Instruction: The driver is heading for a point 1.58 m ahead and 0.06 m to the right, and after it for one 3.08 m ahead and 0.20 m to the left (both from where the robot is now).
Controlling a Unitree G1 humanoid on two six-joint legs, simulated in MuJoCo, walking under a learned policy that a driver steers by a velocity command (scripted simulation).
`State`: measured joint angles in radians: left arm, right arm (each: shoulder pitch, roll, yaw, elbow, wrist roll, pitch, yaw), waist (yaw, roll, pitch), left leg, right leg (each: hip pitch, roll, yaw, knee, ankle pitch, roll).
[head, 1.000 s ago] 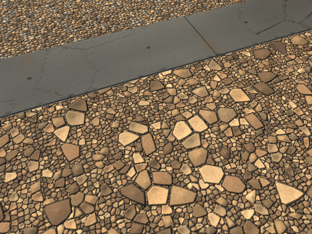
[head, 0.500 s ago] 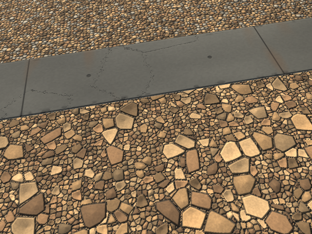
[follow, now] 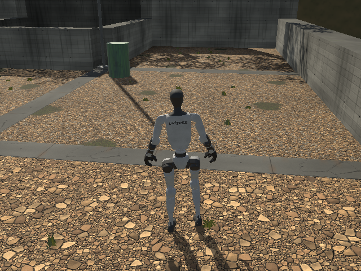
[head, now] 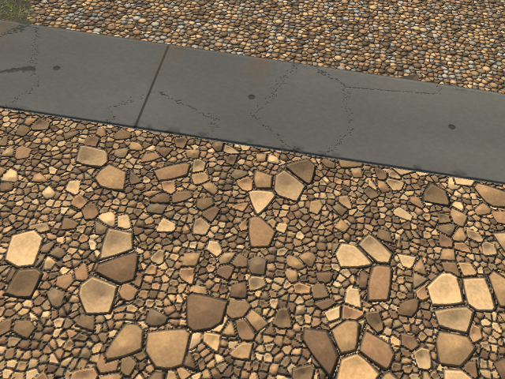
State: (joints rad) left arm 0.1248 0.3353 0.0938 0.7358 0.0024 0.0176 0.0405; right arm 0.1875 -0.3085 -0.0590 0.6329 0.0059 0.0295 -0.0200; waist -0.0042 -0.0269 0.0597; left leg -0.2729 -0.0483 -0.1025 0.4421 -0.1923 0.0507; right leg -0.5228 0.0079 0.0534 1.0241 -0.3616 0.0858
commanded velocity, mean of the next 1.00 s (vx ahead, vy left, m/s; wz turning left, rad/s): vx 0.31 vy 0.00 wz -0.02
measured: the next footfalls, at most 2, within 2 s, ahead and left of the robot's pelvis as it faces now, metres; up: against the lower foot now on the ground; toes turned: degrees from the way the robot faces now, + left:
right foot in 0.24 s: +0.07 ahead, -0.14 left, +0.00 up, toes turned +15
left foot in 0.64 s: +0.17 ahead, +0.15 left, +0.00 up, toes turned +4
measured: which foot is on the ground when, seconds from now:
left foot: down 0.00-0.26, up 0.28-0.62, down 0.64-1.00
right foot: up 0.00-0.22, down 0.24-0.64, up 0.66-1.00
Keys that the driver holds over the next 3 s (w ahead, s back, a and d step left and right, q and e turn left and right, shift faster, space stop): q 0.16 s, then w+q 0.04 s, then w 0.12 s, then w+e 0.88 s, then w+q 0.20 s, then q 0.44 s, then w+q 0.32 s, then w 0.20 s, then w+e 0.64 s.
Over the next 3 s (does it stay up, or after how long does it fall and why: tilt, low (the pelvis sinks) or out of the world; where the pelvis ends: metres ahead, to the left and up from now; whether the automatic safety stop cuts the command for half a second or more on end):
stays up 1.14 -0.02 -0.03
